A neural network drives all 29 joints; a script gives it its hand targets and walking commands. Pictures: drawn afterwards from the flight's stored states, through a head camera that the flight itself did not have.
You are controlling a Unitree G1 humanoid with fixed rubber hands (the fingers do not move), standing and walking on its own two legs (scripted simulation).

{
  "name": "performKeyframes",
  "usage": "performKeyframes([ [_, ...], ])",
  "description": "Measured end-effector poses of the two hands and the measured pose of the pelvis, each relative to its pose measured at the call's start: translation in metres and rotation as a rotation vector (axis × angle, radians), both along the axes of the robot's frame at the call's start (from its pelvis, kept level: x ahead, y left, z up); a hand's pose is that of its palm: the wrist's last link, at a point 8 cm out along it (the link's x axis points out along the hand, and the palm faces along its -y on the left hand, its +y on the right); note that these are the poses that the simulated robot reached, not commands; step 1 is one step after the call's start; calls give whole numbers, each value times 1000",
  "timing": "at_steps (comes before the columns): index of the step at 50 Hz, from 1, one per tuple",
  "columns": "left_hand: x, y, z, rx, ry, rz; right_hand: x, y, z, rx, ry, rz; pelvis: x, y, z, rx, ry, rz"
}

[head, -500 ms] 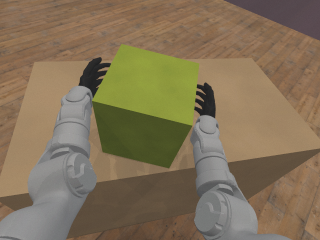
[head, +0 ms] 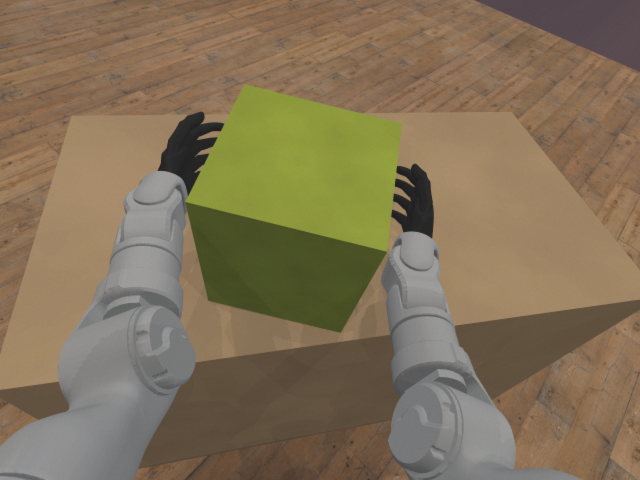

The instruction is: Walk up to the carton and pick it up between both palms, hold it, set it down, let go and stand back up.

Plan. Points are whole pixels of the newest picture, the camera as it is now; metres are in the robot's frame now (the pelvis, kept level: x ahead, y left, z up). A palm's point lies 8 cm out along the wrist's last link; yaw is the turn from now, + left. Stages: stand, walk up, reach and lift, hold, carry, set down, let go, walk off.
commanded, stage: set down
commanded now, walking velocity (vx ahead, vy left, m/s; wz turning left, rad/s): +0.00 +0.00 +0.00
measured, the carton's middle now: (296, 219) +0.44 +0.01 +0.04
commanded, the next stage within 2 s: none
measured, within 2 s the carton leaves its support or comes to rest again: rests again in 0.94 s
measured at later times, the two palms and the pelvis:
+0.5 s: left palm (174, 178) +0.44 +0.17 +0.10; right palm (408, 228) +0.38 -0.12 +0.09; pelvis +0.00 +0.00 +0.00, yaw +0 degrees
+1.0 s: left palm (167, 187) +0.46 +0.19 +0.08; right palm (388, 238) +0.40 -0.11 +0.06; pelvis +0.01 +0.01 +0.00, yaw +0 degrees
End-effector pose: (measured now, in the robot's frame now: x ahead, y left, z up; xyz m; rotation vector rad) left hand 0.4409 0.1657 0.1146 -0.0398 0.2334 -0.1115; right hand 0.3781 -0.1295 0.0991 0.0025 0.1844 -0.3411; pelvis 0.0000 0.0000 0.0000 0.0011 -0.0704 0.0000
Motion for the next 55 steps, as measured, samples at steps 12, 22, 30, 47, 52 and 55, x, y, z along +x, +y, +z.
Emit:
performKeyframes([
  [12, 0, 4, -5, -3, 7, 10, 2, 3, -2, -13, -8, 12, 0, 0, 0, 0, 3, 0],
  [22, 2, 7, -10, 2, 11, 14, 6, 5, -5, -19, -12, 19, 2, 0, 0, 0, 12, 0],
  [30, 5, 7, -12, 3, 5, 16, 8, 5, -8, -21, -16, 22, 3, 0, 0, 0, 15, 0],
  [47, 14, 17, -35, 134, 30, 43, 20, 14, -38, -22, 57, 72, 11, 4, -1, -12, 177, -4],
  [52, 15, 24, -41, 134, 51, 42, 14, 21, -49, -4, 108, 71, 14, 10, -3, -23, 198, -7],
  [55, 13, 30, -45, 129, 61, 46, 11, 23, -53, 22, 124, 56, 13, 15, -4, -29, 202, -8],
])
